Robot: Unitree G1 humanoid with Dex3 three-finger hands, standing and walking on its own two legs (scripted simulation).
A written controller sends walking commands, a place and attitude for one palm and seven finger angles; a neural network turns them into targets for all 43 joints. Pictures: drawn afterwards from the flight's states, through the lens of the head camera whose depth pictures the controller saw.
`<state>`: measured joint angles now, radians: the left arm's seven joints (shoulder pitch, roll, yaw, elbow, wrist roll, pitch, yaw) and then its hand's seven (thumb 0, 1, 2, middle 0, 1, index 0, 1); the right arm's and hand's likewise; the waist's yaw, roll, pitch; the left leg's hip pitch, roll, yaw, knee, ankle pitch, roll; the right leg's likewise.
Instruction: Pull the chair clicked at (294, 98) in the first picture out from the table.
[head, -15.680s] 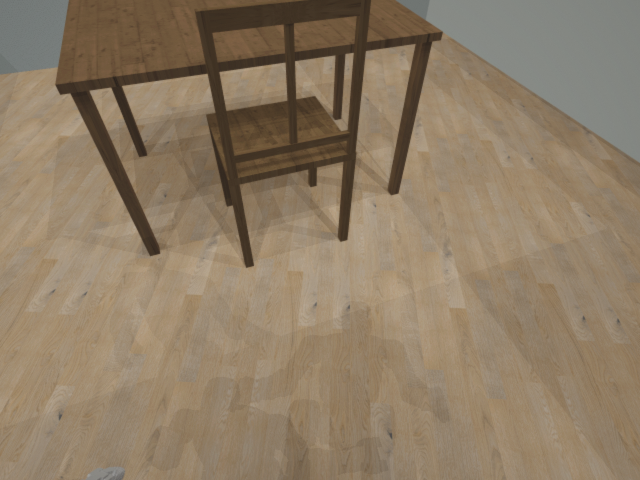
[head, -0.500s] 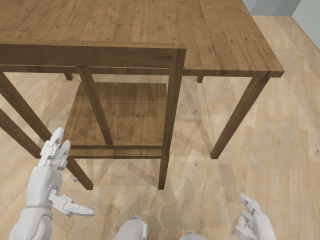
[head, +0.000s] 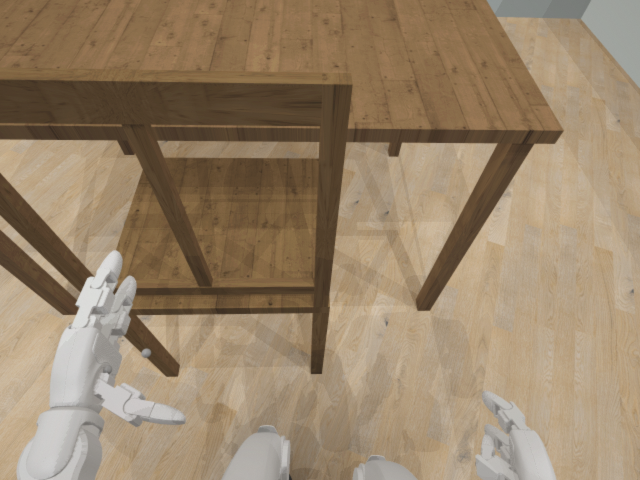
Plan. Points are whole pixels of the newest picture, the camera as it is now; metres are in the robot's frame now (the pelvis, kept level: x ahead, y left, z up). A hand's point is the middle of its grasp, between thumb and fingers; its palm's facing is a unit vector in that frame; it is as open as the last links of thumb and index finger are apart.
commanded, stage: aim the fingers beside a spindle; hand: left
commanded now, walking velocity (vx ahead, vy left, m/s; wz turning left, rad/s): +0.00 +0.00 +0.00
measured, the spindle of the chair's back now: (179, 222) +0.44 +0.22 +0.03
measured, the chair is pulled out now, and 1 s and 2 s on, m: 0.00 0.00 0.00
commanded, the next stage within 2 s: push the fingers through the gap in 1.58 s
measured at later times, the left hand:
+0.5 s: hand (163, 347) +0.27 +0.20 +0.02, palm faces +0.07 -1.00 -0.03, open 16.9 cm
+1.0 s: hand (180, 342) +0.28 +0.19 -0.01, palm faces +0.06 -1.00 -0.02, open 16.9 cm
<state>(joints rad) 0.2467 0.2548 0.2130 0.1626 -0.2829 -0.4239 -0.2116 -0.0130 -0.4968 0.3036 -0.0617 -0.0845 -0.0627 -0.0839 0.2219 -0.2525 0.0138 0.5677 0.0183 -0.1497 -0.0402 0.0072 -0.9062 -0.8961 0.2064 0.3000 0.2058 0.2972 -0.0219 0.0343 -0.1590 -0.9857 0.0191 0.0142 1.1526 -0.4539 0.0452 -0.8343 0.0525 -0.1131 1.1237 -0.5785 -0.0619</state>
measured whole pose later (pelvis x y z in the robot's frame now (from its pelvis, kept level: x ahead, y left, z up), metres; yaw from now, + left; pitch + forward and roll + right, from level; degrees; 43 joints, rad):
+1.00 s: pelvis -0.01 +0.01 -0.03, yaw -1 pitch +21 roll -4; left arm 0.12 0.21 0.13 0.25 -0.21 -0.47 -0.11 -0.01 -0.50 0.30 -0.06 -0.08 -0.06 -0.08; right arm 0.20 -0.24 0.02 0.56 0.00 -0.08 -0.01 0.01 -0.91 -0.90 0.21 0.30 0.21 0.30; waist -0.03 0.03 -0.19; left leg -1.15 0.02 0.03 1.28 -0.49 0.07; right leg -1.00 0.04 -0.10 1.26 -0.62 -0.05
